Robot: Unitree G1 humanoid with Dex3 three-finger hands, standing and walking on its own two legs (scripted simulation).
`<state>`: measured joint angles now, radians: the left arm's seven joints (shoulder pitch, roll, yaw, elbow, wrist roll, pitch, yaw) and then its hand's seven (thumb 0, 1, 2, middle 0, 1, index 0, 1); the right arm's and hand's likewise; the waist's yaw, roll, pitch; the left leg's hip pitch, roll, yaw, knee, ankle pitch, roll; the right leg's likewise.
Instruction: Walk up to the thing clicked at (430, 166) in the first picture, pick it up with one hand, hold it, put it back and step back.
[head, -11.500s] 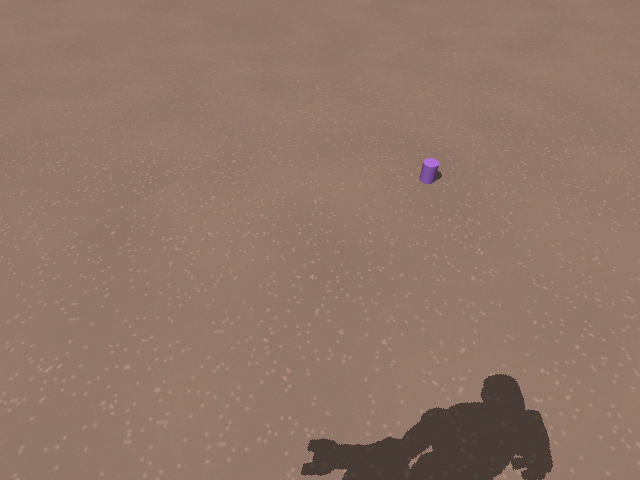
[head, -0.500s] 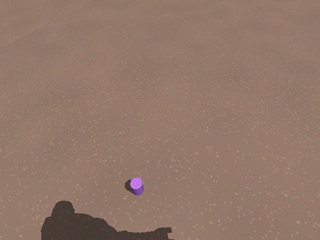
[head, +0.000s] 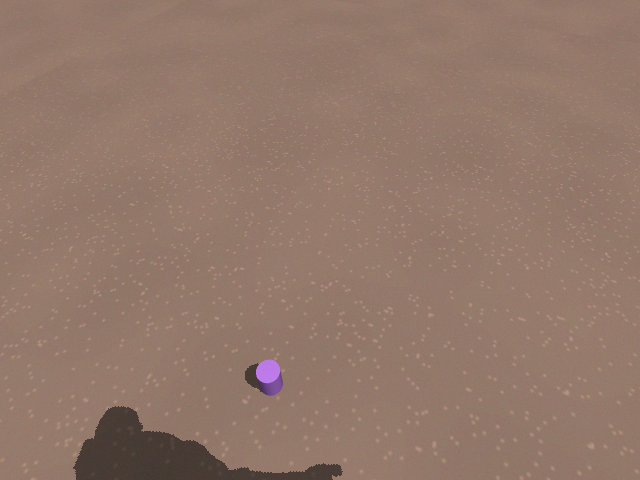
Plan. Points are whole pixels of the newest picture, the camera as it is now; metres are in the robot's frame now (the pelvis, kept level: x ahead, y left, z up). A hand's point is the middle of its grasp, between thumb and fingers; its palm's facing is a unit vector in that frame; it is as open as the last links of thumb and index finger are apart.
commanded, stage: stand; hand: left
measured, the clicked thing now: (269, 377) +0.54 +0.20 -0.73
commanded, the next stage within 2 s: walk up in 0.68 s
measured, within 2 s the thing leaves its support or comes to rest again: neither
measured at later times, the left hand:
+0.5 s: hand out of the picture +0.07 +0.26 -0.16, palm faces -0.01 -0.94 -0.35, open 7.4 cm
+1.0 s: hand out of the picture +0.13 +0.23 -0.16, palm faces -0.02 -0.92 -0.39, open 7.4 cm
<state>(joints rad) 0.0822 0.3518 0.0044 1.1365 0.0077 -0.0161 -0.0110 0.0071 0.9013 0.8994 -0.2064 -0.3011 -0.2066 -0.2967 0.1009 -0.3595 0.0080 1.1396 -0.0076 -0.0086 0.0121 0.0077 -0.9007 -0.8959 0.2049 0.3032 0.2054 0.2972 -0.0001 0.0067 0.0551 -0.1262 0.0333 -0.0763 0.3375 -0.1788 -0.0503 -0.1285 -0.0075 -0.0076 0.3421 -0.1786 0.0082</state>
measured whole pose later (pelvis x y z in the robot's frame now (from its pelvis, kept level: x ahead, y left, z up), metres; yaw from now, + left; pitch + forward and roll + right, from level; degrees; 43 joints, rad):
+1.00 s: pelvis +0.05 -0.05 -0.02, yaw -1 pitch -4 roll +1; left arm 0.21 0.40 0.10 0.98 0.04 -0.03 -0.06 0.01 0.90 0.90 -0.20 -0.30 -0.20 -0.30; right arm 0.30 -0.42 -0.07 1.01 -0.03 -0.02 0.01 0.01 -0.90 -0.90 0.21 0.30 0.21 0.30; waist -0.01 0.01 0.11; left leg -0.14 0.07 -0.10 0.63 -0.41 -0.02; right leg -0.27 -0.01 -0.03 0.62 -0.26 -0.02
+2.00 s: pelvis +0.12 -0.02 -0.03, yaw +2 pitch -3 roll +3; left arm 0.23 0.44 0.06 0.87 0.01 0.00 0.04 0.01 0.90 0.90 -0.21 -0.30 -0.21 -0.30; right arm 0.14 -0.38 -0.07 0.90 -0.03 0.04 0.02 0.01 -0.90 -0.90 0.20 0.30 0.20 0.30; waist 0.05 -0.03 0.20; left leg -0.28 -0.04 -0.04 0.67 -0.34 -0.02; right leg -0.35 -0.12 0.08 0.83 -0.44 0.01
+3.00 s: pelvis +0.09 -0.01 +0.00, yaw +0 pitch -3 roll +0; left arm 0.11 0.35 0.01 1.14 0.00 0.00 -0.02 0.01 0.90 0.90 -0.21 -0.30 -0.21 -0.30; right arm 0.11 -0.34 0.00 1.12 0.00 -0.02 0.01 0.01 -0.90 -0.90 0.21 0.30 0.21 0.30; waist 0.00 0.00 0.07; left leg -0.16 0.01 -0.03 0.36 -0.16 -0.02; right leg -0.13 -0.01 0.05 0.35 -0.18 0.03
